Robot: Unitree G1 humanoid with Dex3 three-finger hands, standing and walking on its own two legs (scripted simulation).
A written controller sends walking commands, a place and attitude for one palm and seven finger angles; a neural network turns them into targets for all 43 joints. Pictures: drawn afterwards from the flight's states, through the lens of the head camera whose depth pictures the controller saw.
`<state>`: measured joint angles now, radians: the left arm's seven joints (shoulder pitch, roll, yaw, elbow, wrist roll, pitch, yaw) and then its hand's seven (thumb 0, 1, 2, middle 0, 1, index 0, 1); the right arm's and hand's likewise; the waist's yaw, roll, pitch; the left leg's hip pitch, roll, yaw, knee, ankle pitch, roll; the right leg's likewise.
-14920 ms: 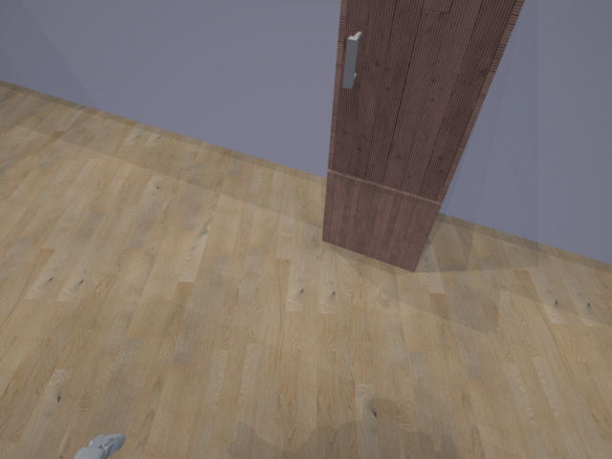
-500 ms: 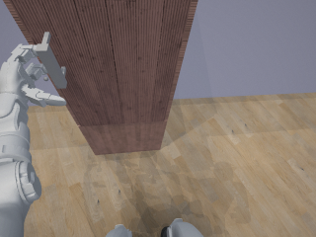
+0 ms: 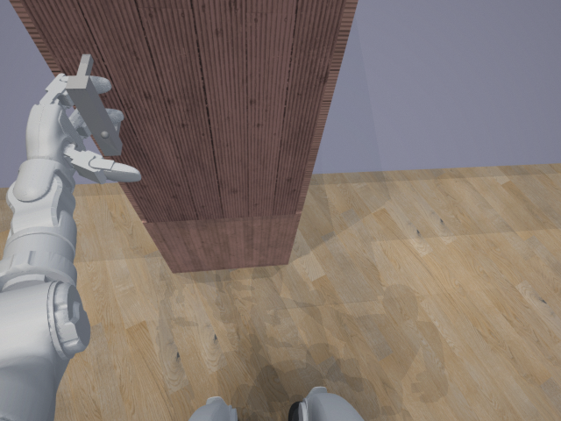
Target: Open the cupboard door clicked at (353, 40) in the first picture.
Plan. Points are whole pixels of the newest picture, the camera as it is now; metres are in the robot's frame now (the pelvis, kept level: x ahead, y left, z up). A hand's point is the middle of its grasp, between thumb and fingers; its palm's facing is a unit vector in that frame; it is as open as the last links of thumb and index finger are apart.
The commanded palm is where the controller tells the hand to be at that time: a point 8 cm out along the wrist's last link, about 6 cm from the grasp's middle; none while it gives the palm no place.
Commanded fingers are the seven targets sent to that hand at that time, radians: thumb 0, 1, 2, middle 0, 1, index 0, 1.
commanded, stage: slide the fingers in behind the handle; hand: left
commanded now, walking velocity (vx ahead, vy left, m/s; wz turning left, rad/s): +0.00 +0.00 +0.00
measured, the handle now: (100, 108) +0.53 +0.23 +0.10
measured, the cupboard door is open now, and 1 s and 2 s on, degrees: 0 0 34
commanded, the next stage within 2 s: close the thumb around the handle in 0.26 s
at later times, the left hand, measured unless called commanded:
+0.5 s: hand (116, 133) +0.49 +0.20 +0.09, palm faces +0.04 -1.00 -0.01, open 13.5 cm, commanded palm +0.46 +0.25 +0.09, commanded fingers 0.00 -0.05 0.49 -0.33 -1.25 -0.33 -1.25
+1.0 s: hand (113, 136) +0.48 +0.20 +0.10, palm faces +0.04 -1.00 -0.03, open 5.7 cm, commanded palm +0.46 +0.25 +0.09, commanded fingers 0.00 0.90 0.90 -0.40 -1.35 -0.40 -1.35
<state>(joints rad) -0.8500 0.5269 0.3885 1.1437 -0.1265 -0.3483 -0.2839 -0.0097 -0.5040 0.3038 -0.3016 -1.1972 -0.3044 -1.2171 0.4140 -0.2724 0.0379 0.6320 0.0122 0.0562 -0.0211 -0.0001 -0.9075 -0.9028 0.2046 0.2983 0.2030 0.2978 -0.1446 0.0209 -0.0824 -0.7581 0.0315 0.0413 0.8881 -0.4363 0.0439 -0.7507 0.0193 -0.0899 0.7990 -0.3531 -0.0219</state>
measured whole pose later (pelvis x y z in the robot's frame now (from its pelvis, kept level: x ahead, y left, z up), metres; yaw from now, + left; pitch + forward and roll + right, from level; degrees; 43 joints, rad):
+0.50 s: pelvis +0.00 +0.00 +0.00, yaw +0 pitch +17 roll -2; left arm -0.85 0.50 0.39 1.15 -0.11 -0.35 -0.25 -0.01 -0.43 0.34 -0.31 -1.21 -0.31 -1.22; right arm 0.40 -0.28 0.03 0.62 0.01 0.06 -0.02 0.00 -0.91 -0.90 0.20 0.30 0.20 0.30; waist -0.15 0.02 -0.09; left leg -0.74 0.03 0.05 0.88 -0.43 0.04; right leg -0.74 0.02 -0.08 0.80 -0.35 -0.02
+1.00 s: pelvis -0.01 -0.01 +0.00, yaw +0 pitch +16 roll -2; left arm -0.86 0.52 0.38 1.16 -0.12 -0.36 -0.26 0.01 0.73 0.83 -0.39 -1.33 -0.38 -1.33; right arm 0.39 -0.28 0.03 0.63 0.02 0.04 -0.03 0.00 -0.91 -0.90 0.20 0.30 0.20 0.30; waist -0.14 0.02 -0.07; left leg -0.75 0.03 0.04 0.88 -0.42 0.03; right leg -0.75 0.02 -0.09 0.81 -0.35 -0.03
